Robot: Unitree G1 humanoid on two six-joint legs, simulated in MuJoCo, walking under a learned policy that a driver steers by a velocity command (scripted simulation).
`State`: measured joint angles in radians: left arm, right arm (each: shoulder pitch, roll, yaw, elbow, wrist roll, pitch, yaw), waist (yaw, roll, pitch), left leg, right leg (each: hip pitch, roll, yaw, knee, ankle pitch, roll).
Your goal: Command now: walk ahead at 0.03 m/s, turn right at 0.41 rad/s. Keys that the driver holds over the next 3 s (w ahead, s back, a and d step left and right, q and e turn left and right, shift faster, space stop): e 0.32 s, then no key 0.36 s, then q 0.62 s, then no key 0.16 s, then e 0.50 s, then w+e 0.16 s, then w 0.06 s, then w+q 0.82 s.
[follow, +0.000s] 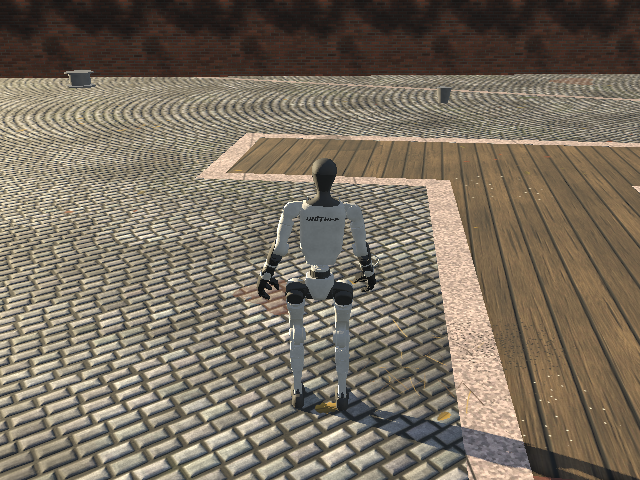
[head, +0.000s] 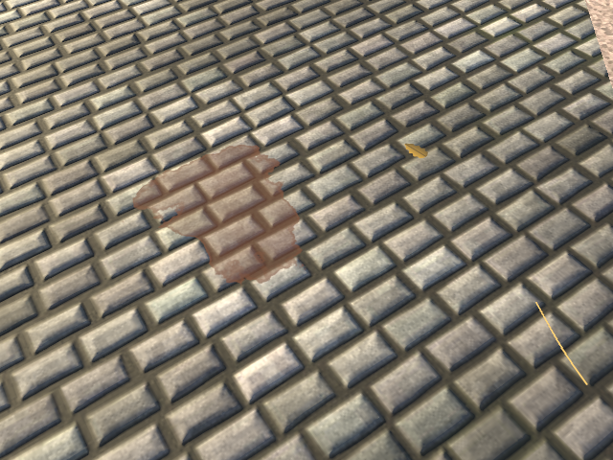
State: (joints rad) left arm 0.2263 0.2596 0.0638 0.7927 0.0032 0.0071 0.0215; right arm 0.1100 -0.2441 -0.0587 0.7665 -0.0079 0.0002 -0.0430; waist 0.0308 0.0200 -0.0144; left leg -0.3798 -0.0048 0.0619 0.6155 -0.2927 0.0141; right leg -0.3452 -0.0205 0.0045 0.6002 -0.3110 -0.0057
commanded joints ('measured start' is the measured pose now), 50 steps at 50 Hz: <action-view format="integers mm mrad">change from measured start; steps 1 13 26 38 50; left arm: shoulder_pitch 111 -40 -38 -80 -115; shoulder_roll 204 195 86 71 168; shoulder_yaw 55 74 42 18 63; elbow -70 -166 -182 -184 -216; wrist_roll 24 -21 -10 34 -11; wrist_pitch -20 20 24 -3 -12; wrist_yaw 5 27 15 -10 29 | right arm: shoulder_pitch -96 -46 -16 24 75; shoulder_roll -103 -90 -103 -113 -99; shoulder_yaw -36 -38 -31 -13 -39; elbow -115 -114 -119 -77 -142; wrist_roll -12 21 -4 -6 29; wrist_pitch -21 -20 -22 -28 33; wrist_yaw -6 17 14 35 56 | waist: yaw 49 -13 -6 -40 -35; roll -287 -205 120 -148 -140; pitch -87 -126 -57 -14 -25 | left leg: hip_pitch -288 -55 201 77 -81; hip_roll -68 -57 199 37 63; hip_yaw -75 -118 -238 -91 -42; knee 409 71 -273 -106 244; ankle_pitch -335 -68 445 80 -191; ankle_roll -40 -74 195 -42 -18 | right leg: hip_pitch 257 175 -187 131 168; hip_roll -348 -154 55 -90 -308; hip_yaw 513 389 100 138 141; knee -259 -185 450 -223 -169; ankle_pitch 632 527 -110 52 528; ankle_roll -330 -199 95 -63 -192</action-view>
